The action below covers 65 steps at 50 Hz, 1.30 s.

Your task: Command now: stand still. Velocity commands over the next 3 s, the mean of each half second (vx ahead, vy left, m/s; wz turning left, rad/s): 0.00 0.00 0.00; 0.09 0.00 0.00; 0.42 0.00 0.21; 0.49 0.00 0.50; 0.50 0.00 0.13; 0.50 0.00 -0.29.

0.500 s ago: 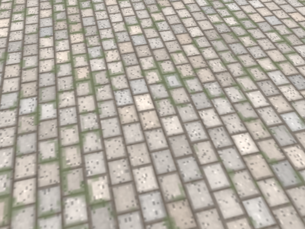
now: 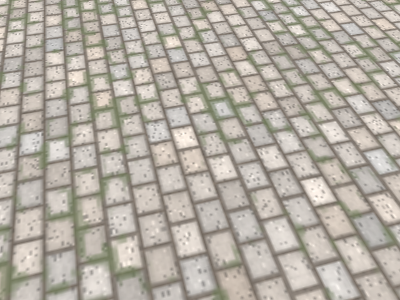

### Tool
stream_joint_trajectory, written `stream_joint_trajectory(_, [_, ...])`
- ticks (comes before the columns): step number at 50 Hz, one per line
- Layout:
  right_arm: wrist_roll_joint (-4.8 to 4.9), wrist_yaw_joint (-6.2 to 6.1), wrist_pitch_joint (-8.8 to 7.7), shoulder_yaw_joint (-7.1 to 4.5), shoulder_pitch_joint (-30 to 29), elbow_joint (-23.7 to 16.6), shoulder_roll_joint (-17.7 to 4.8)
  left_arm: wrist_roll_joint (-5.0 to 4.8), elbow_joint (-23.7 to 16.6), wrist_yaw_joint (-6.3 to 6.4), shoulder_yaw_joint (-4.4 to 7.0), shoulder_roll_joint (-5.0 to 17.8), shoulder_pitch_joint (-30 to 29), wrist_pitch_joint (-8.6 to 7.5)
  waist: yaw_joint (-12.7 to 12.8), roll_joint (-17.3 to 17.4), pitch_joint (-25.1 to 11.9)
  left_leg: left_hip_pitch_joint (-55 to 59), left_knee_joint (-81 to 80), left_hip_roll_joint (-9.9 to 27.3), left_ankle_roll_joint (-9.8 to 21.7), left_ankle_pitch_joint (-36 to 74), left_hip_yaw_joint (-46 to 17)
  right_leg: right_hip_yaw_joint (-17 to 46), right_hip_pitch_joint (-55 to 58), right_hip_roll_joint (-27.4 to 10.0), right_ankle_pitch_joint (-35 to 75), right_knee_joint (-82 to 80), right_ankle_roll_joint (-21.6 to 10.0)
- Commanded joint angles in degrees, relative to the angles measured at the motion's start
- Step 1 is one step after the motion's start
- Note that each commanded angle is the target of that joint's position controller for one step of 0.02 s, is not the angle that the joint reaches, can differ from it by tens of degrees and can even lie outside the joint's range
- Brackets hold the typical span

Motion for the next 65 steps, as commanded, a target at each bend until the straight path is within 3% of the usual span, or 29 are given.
stream_joint_trajectory(1, [0.01,-0.29,-0.51,-1.11,0.9,-1.3,-6.5,-0.04,-0.6,0.25,1.16,6.3,-0.2,-0.56,0.1,0.4,-1.4,-5.0,-6.5,3.5,0.8,7.9,-3.6,1.2,4.6,-1.8,11.5,-2.4,-1.6])
stream_joint_trajectory(18, [0.04,-0.57,-0.3,-0.54,5.0,1.5,-5.5,-0.21,6.4,0.5,0.13,5.9,0.7,-0.7,0.2,0.6,-0.3,-4.5,-7.4,3.2,1.2,8.3,-3.6,0.1,3.1,-1.6,9.6,-3.4,-1.1])
stream_joint_trajectory(38, [0.15,-0.62,-0.22,-0.32,9.2,2.6,-4.0,-0.36,9.4,0.76,-0.76,4.8,3.0,-0.69,0.2,0.6,0.4,-4.2,-7.5,2.8,1.3,9.7,-3.5,-0.5,2.0,-1.7,9.0,-3.5,-0.9])
stream_joint_trajectory(40, [0.38,-0.93,0.0,-0.6,10.6,3.2,-4.5,-0.48,9.9,0.87,-1.05,3.6,3.8,-0.56,-0.2,2.1,0.0,-4.2,-10.1,2.9,2.4,-7.0,-4.8,-3.3,0.9,0.7,-1.5,-0.9,-0.9])
stream_joint_trajectory(41, [0.89,-1.24,0.15,-1.41,10.8,2.9,-6.9,-0.67,9.3,0.89,-0.96,3.8,2.9,-0.75,-0.8,4.8,1.5,-4.7,-12.4,5.0,4.5,-18.0,-8.5,-5.8,-2.8,2.7,-9.1,3.7,-1.1])
stream_joint_trajectory(42, [1.29,-1.49,0.14,-2.1,11.9,2.7,-8.9,-0.71,8.1,0.69,-0.93,4.1,1.0,-1.35,-1.8,7.8,3.7,-4.5,-16.1,10.0,7.6,-27.1,-15.3,-7.0,-8.5,2.8,-12.5,9.0,-1.4])
stream_joint_trajectory(43, [1.44,-1.69,-0.15,-2.91,12.4,2.3,-10.8,-0.81,6.6,0.27,-1.02,4.3,-1.1,-2.33,-2.6,10.0,6.2,-5.2,-19.6,16.2,11.0,-30.6,-22.7,-6.7,-12.8,0.4,-12.2,15.2,-2.1])
stream_joint_trajectory(45, [0.66,-1.72,-1.41,-3.26,13.1,1.9,-9.9,-1.52,5.0,-0.85,-0.69,4.6,-3.5,-4.18,-2.8,8.6,9.6,-1.5,-21.9,21.6,14.5,-24.5,-28.8,-3.9,-23.0,-4.0,-15.3,25.7,-3.2])
stream_joint_trajectory(47, [1.4,-1.4,-2.15,-3.16,12.4,1.0,-8.1,-2.02,4.7,-1.88,-0.44,4.5,-2.9,-5.75,-1.8,5.6,8.6,4.1,-20.5,20.1,12.8,-16.6,-24.4,-3.5,-26.8,-6.2,-14.5,23.7,-4.2])
stream_joint_trajectory(50, [2.02,-1.03,-1.93,-3.56,11.5,0.1,-9.2,-2.22,4.3,-2.79,-0.41,3.3,-3.3,-7.15,-1.1,6.4,5.0,0.3,-17.7,14.3,9.7,-7.8,-13.7,-8.2,-13.8,-3.7,-9.0,10.4,-3.7])
stream_joint_trajectory(53, [2.21,-0.67,-1.6,-3.47,10.3,-0.8,-9.5,-2.26,8.8,-2.84,0.82,4.3,8.5,-6.56,4.4,5.0,1.3,-12.1,-9.5,10.3,8.1,-5.1,-8.9,-12.5,8.6,1.7,0.7,2.6,-2.7])
stream_joint_trajectory(54, [1.92,-0.48,-2.03,-2.81,8.9,-1.5,-7.8,-2.34,9.8,-2.49,1.63,6.1,13.9,-6.42,7.4,1.9,-0.4,-16.1,0.1,7.8,5.9,0.3,-5.5,-7.7,15.6,-1.3,-1.0,-0.2,-4.1])
stream_joint_trajectory(55, [0.88,-0.1,-2.7,-1.39,7.3,-3.6,-3.0,-1.79,10.3,-1.92,2.83,11.7,21.0,-6.41,9.2,-12.4,-3.8,-24.8,22.6,2.0,1.6,-3.8,1.9,13.5,22.1,-15.3,-9.8,-8.8,-9.4])
stream_joint_trajectory(56, [1.9,-0.28,-3.83,-1.36,7.5,-5.5,-1.4,-0.68,11.0,-2.92,2.79,14.2,24.4,-7.27,8.4,-18.3,-6.0,-34.1,37.4,-2.7,1.2,-14.8,-2.8,36.9,24.4,-23.7,-19.3,-17.7,-16.8])
stream_joint_trajectory(57, [3.29,-0.1,-4.72,-2.07,6.7,-5.9,-4.8,-0.66,9.5,-3.32,1.53,11.0,17.7,-8.25,5.4,-9.5,-0.7,-39.1,44.9,1.8,2.7,-11.4,-7.2,34.5,20.3,-24.2,-23.4,-17.7,-16.7])
stream_joint_trajectory(58, [3.86,0.38,-5.22,-2.33,6.0,-5.8,-5.9,-0.95,7.5,-3.59,0.68,7.7,12.7,-8.72,3.9,-6.5,2.5,-39.9,45.4,4.2,4.2,-5.0,-8.0,25.7,16.5,-21.5,-20.8,-17.8,-14.2])
stream_joint_trajectory(59, [3.36,0.4,-5.31,-2.61,6.3,-5.1,-5.8,-0.85,6.2,-3.88,0.15,6.7,8.9,-8.84,2.3,-4.5,3.4,-38.2,43.2,6.1,4.4,0.3,-7.6,18.4,13.8,-18.9,-13.8,-18.5,-12.0])
stream_joint_trajectory(60, [2.83,0.39,-5.03,-3.2,5.7,-4.9,-6.5,-0.67,5.8,-3.92,-0.25,5.4,7.6,-8.76,1.6,-4.4,4.2,-36.5,39.9,7.2,4.3,3.6,-7.6,11.6,12.2,-16.5,-5.2,-18.7,-10.2])
stream_joint_trajectory(62, [2.62,1.04,-3.96,-3.43,6.2,-4.2,-5.1,0.13,6.4,-3.44,-0.71,3.9,9.9,-8.37,1.4,-5.7,3.2,-33.1,37.4,7.3,3.6,7.7,-6.6,1.9,10.9,-12.9,7.4,-18.4,-8.2])
stream_joint_trajectory(65, [2.32,1.36,-2.96,-3.26,2.2,-6.2,-3.1,0.84,6.8,-2.39,-0.41,5.9,12.4,-8.24,1.7,-3.2,3.7,-36.2,33.2,6.4,1.8,12.4,-6.7,-3.6,10.7,-13.0,17.5,-19.3,-9.4])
